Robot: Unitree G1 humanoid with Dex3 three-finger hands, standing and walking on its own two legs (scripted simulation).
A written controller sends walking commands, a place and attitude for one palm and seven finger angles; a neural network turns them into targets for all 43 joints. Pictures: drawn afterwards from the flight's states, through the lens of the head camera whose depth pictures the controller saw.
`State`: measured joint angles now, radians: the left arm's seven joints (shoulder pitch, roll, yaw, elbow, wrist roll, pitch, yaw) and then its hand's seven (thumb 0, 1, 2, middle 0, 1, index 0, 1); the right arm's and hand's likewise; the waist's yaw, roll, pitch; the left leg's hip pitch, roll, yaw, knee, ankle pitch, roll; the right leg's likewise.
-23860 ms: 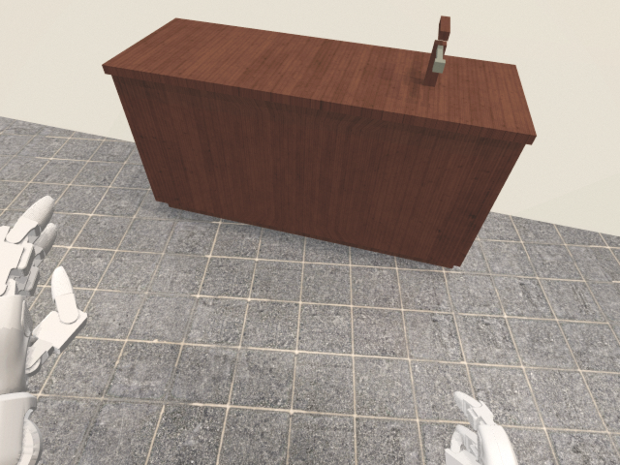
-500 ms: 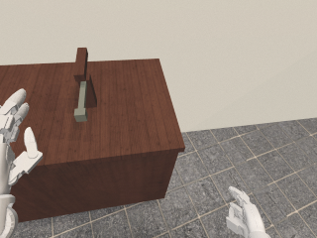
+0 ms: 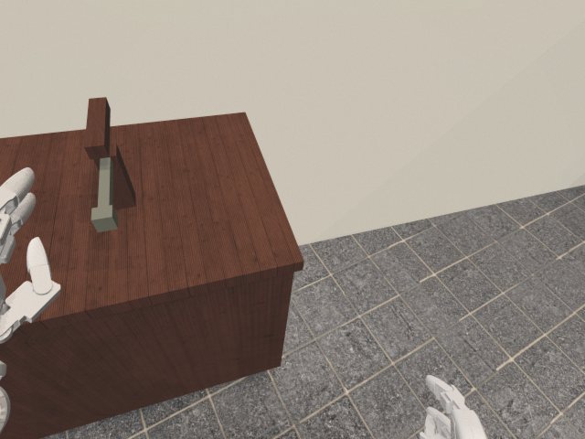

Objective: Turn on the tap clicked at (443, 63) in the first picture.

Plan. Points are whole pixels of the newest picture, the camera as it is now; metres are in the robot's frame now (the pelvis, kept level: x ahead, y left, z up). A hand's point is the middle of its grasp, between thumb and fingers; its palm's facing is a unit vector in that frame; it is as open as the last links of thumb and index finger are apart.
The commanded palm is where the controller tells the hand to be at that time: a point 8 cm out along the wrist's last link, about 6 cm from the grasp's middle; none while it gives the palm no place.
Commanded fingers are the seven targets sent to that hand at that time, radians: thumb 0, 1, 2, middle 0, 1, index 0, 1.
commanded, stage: come to a stop and stand still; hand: left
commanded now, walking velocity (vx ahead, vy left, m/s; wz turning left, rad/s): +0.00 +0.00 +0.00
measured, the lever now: (105, 218) +0.39 +0.31 +0.06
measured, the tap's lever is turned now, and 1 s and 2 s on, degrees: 0 0 0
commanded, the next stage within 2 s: look again from close up in 0.44 s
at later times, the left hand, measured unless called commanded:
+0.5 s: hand (67, 280) +0.22 +0.24 +0.17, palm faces +0.39 -0.85 -0.34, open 7.4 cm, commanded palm +0.16 +0.27 +0.18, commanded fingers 0.00 0.90 0.90 -0.20 -0.30 -0.20 -0.30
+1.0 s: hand (22, 248) +0.24 +0.28 +0.19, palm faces +0.43 -0.79 -0.44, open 7.4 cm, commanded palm +0.16 +0.29 +0.18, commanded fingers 0.00 0.90 0.90 -0.20 -0.30 -0.20 -0.30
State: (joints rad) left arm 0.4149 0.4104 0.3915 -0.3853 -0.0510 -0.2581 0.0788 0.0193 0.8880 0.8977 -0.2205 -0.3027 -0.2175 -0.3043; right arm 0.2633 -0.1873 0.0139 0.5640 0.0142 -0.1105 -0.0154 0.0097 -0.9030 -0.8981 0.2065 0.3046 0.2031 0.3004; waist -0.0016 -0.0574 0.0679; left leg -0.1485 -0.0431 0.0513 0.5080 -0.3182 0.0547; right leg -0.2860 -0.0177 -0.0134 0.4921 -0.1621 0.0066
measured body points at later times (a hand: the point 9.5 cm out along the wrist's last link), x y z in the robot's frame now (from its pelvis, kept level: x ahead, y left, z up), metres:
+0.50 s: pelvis +0.00 -0.01 +0.01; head +0.01 +0.01 +0.46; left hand +0.19 +0.28 +0.19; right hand +0.17 -0.23 -0.06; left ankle -0.02 +0.08 -0.73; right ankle +0.06 -0.12 -0.73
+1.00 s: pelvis +0.01 +0.01 +0.00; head +0.03 +0.04 +0.45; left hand +0.21 +0.32 +0.21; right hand +0.20 -0.19 -0.07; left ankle -0.02 +0.08 -0.73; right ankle +0.05 -0.12 -0.73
